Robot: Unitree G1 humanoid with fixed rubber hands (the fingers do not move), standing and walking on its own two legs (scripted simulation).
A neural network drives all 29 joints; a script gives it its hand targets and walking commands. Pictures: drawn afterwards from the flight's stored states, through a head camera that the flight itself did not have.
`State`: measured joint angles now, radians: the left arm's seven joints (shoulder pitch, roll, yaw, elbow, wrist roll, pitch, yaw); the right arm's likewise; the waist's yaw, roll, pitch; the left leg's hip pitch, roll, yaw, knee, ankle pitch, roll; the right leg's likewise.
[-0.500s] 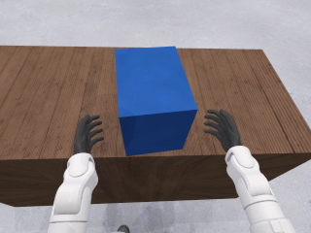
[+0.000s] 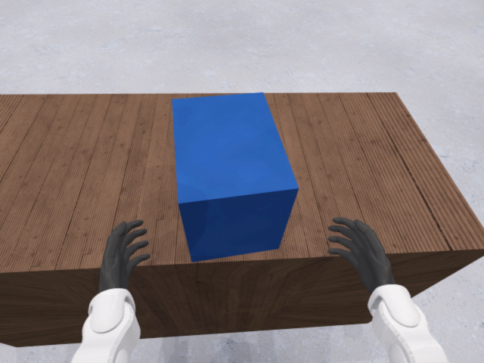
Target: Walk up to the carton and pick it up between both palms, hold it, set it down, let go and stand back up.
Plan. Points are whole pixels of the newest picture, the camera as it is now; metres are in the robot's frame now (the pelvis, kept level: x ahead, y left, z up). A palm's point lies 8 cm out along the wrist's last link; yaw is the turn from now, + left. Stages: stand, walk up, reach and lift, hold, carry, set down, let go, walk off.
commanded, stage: set down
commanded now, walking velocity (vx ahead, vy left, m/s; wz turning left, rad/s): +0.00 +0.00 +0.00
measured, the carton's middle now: (227, 177) +0.43 +0.05 +0.02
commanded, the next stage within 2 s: let go in 1.46 s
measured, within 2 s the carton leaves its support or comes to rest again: neither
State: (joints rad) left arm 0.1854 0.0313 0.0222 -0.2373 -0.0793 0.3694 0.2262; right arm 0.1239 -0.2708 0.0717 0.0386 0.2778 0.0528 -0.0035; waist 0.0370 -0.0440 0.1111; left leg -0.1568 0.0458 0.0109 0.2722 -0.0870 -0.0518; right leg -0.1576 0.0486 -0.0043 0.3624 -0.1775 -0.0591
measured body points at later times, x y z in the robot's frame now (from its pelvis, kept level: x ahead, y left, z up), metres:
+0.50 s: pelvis +0.01 +0.01 +0.00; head +0.02 +0.01 +0.45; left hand +0.20 +0.21 +0.02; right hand +0.22 -0.18 +0.01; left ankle +0.04 +0.16 -0.75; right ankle +0.01 -0.08 -0.75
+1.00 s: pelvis +0.01 +0.02 +0.00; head +0.04 +0.02 +0.45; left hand +0.20 +0.22 -0.03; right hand +0.21 -0.18 -0.03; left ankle +0.04 +0.16 -0.75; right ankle +0.01 -0.08 -0.75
